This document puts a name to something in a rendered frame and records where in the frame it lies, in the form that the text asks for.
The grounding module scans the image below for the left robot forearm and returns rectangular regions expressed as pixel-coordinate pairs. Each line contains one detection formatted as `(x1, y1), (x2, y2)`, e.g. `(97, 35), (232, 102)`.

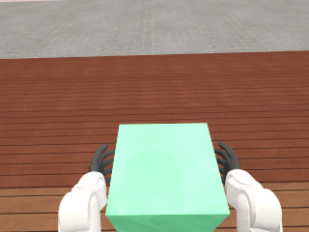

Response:
(58, 171), (107, 232)

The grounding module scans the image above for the robot right hand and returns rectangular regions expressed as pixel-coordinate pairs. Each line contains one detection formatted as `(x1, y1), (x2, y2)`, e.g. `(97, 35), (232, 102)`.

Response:
(213, 141), (241, 186)

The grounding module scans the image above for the robot left hand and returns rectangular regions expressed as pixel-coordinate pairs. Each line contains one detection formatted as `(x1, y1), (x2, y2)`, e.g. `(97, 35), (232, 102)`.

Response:
(88, 143), (116, 185)

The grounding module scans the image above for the carton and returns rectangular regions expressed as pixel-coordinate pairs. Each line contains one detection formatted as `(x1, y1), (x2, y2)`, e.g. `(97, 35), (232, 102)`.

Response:
(105, 123), (230, 232)

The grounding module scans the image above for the right robot forearm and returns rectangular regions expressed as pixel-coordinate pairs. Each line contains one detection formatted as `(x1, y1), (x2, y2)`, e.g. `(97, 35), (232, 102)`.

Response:
(225, 169), (283, 232)

